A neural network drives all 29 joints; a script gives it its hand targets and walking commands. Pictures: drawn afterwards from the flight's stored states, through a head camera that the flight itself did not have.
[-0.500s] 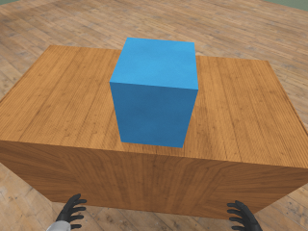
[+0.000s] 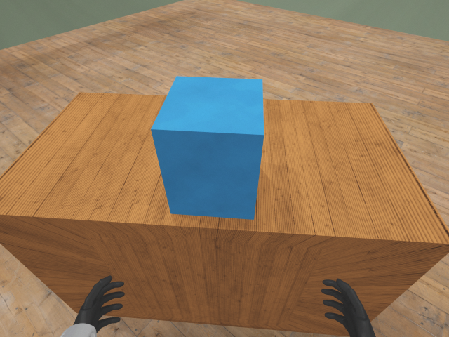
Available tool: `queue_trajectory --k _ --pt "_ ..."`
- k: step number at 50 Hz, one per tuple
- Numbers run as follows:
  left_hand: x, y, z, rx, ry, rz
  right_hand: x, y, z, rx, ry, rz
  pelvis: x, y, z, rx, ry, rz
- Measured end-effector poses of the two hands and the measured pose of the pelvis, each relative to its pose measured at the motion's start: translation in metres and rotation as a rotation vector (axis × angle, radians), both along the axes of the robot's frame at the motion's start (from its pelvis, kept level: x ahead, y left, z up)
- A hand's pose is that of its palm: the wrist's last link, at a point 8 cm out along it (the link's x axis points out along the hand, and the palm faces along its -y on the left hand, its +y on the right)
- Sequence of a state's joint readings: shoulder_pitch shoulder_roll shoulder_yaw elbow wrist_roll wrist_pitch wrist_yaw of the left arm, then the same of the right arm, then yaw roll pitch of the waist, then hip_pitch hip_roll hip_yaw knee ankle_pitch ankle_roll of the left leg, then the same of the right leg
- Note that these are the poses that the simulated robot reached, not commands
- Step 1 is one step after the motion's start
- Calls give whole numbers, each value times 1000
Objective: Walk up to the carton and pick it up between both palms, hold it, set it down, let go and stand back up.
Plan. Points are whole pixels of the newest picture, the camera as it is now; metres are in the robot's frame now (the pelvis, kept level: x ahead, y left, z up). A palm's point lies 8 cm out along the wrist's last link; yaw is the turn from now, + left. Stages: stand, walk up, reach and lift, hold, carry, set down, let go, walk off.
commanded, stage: reach and lift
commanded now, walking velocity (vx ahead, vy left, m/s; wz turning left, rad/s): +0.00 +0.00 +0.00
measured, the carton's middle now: (215, 148) +0.51 +0.02 +0.07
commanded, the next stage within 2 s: none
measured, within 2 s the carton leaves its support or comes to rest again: neither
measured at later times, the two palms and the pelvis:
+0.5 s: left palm (87, 296) +0.20 +0.22 +0.02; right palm (364, 300) +0.17 -0.21 +0.04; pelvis -0.01 +0.00 +0.00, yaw +0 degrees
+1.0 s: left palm (98, 239) +0.26 +0.21 +0.09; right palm (346, 240) +0.25 -0.20 +0.09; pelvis +0.00 +0.00 +0.00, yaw +0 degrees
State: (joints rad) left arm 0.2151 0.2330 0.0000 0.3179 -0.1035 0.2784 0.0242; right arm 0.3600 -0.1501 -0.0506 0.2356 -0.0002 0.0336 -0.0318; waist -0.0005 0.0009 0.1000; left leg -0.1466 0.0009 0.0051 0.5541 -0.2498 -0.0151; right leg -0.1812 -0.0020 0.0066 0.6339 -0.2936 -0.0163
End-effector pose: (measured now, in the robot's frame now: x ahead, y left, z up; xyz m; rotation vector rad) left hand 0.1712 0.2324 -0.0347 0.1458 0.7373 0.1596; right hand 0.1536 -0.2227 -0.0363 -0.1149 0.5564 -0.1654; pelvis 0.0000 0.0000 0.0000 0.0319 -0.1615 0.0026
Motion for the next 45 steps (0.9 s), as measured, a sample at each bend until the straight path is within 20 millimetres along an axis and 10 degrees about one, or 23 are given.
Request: queue_trajectory --k 34,45 --pt "35 -16 74 -119 -392 -30 33 11 97 -4 -302 -17 -5 -1 0 5 -7 -8" --pt "68 -20 101 -145 -448 -63 71 22 114 37 -329 -10 -4 0 0 4 -5 -8"
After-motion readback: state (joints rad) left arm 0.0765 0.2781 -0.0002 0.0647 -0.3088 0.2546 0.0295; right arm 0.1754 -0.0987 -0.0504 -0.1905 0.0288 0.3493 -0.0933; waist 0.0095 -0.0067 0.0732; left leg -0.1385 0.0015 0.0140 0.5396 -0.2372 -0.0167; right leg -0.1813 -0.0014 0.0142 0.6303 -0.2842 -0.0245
